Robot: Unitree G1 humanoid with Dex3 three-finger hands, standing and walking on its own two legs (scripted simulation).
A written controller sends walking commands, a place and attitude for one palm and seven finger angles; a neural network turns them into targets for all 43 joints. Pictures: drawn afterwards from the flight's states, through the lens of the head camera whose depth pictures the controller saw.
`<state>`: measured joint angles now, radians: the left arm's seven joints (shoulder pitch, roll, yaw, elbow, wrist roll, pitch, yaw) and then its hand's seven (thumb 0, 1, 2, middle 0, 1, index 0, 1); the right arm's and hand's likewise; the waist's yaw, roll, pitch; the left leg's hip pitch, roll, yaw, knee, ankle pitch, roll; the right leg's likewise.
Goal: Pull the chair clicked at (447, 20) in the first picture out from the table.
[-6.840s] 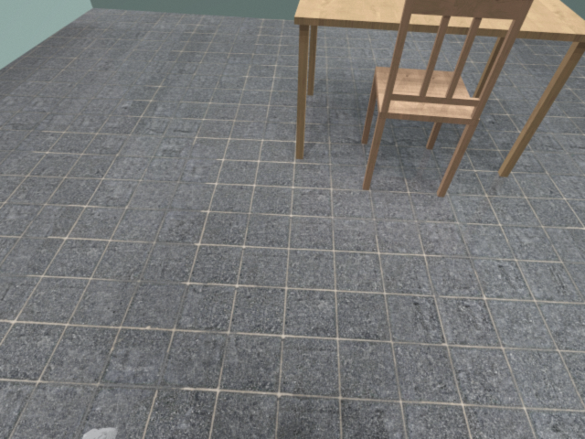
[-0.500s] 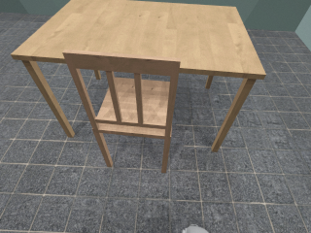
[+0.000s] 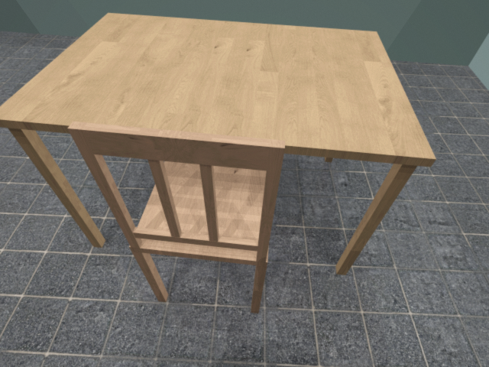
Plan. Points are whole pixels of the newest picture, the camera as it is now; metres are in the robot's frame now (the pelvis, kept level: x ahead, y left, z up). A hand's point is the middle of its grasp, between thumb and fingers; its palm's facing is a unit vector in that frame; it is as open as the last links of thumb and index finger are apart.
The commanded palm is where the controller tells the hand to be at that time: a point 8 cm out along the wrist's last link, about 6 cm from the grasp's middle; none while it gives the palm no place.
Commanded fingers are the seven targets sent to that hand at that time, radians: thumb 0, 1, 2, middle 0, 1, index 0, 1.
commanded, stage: come to a stop and stand still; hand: left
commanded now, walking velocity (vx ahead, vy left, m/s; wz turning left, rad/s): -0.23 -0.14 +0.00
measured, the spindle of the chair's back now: (167, 201) +0.48 +0.22 -0.09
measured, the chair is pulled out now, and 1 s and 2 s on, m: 0.00 0.00 0.00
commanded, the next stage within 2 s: look again from close up in 0.74 s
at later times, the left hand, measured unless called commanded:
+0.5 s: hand out of the picture +0.01 +0.16 -0.16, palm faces -0.01 -0.97 -0.25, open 7.4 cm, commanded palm none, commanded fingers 0.00 0.90 0.90 -0.20 -0.30 -0.20 -0.30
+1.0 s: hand out of the picture -0.02 +0.16 -0.17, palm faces -0.02 -0.98 -0.19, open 7.3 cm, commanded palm none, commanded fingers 0.00 0.90 0.90 -0.20 -0.30 -0.20 -0.30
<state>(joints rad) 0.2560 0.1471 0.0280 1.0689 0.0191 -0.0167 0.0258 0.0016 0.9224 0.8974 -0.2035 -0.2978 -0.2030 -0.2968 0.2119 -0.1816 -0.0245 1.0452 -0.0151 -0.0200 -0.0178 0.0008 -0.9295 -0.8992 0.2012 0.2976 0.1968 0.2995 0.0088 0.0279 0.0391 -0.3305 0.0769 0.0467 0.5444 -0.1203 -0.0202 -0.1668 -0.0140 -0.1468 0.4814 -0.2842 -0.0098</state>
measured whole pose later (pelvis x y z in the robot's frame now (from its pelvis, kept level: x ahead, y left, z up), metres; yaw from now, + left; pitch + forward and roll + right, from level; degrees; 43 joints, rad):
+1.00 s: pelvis -0.04 -0.01 +0.00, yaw -2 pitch -3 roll +0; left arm 0.30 0.14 -0.01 1.07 0.02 -0.01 0.04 0.01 0.92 0.90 -0.20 -0.30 -0.20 -0.30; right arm 0.29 -0.15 0.00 1.06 -0.02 0.00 -0.02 0.00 -0.92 -0.90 0.20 0.30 0.20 0.30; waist -0.02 0.01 0.03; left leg -0.25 0.02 0.03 0.54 -0.24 0.00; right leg -0.19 -0.02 -0.05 0.52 -0.28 0.00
